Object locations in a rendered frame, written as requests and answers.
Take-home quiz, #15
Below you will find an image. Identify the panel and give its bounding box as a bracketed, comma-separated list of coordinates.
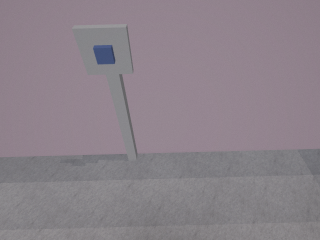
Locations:
[72, 24, 138, 161]

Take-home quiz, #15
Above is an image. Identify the button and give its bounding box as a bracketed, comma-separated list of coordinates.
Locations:
[93, 45, 116, 65]

